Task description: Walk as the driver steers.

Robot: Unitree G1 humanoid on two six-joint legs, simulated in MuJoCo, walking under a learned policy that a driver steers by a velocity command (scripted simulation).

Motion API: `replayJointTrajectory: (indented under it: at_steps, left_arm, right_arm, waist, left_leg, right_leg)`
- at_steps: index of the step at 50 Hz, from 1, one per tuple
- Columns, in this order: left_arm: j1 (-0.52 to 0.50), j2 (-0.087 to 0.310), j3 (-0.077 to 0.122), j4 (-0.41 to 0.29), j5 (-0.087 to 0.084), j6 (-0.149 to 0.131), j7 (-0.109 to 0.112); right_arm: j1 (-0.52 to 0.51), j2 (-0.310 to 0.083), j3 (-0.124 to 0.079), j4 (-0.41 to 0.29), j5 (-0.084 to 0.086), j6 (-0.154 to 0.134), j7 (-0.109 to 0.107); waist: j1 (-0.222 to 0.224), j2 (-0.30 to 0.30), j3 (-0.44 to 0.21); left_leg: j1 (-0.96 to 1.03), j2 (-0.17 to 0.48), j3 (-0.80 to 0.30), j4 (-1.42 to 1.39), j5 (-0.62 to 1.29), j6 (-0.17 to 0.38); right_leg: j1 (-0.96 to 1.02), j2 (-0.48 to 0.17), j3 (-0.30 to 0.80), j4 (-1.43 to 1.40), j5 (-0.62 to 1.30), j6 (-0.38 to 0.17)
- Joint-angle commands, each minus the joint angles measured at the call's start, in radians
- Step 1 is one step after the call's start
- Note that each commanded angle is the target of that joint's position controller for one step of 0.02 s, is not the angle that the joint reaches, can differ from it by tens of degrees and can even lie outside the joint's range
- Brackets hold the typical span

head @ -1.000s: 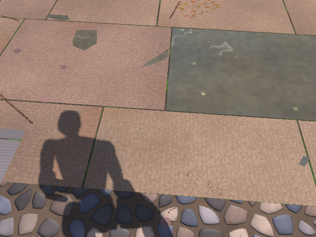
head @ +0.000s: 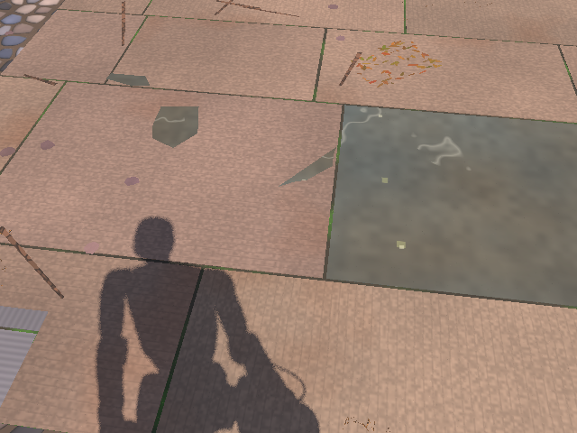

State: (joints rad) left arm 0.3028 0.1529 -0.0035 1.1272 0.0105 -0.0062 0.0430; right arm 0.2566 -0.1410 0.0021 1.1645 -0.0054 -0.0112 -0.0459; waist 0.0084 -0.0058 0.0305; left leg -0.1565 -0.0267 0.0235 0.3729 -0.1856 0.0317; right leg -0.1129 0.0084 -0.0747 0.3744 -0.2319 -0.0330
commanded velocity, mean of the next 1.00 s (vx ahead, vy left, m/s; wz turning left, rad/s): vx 0.00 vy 0.00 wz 0.00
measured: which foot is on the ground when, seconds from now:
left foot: down 0.00-1.00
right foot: down 0.00-1.00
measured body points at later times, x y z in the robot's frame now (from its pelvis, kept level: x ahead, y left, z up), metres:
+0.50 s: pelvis +0.00 +0.00 +0.00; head +0.00 +0.00 +0.45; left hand -0.03 +0.21 -0.16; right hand -0.02 -0.21 -0.16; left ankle +0.01 +0.10 -0.75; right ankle -0.02 -0.10 -0.75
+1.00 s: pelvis +0.01 -0.01 +0.00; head +0.01 -0.01 +0.45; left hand -0.04 +0.19 -0.16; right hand -0.03 -0.21 -0.17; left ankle +0.01 +0.10 -0.75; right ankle -0.02 -0.10 -0.75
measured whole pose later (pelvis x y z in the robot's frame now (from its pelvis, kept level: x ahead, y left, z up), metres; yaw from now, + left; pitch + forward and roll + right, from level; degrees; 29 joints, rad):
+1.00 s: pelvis +0.01 -0.01 +0.00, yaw +0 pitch -1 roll +0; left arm 0.36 0.10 -0.01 1.16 0.01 -0.02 0.05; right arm 0.33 -0.11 0.01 1.19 -0.01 -0.01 -0.05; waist 0.00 0.00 0.02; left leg -0.17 -0.02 0.01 0.38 -0.20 0.02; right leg -0.12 0.02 -0.07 0.38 -0.24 -0.04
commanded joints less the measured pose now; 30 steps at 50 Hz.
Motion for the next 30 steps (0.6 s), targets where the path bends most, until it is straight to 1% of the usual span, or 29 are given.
replayJointTrajectory:
  at_steps: [1,14,30]
  left_arm:
    - [0.069,0.063,0.007,0.0,0.0,-0.003,0.004]
    - [0.096,0.044,0.0,0.027,0.001,-0.003,0.006]
    - [0.126,0.025,-0.003,0.038,0.001,-0.008,0.006]
  right_arm:
    - [0.054,-0.078,-0.009,-0.005,-0.001,-0.003,-0.003]
    - [0.089,-0.061,-0.003,0.012,-0.001,0.001,-0.002]
    - [0.122,-0.044,0.002,0.018,-0.001,0.001,-0.001]
  waist:
    - [0.001,0.007,0.033]
    - [-0.002,0.007,0.054]
    - [-0.005,0.003,0.062]
  left_leg:
    - [-0.004,0.12,-0.122,-0.062,0.145,0.024]
    - [-0.017,0.113,-0.12,-0.068,0.104,0.023]
    - [-0.028,0.11,-0.116,-0.064,0.08,0.019]
  right_leg:
    - [-0.042,-0.109,0.11,-0.068,0.085,-0.013]
    - [-0.06,-0.112,0.115,-0.071,0.065,-0.013]
    - [-0.07,-0.112,0.12,-0.077,0.052,-0.017]
Keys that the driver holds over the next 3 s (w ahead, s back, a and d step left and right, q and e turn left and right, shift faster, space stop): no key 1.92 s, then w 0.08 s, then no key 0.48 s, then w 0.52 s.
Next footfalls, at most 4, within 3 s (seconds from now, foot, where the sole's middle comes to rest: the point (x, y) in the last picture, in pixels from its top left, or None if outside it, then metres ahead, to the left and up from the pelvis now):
2.86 left None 0.24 0.14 -0.78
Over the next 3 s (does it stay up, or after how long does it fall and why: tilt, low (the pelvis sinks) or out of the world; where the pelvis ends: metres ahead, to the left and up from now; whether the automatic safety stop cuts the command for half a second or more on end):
stays up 0.19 0.07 -0.01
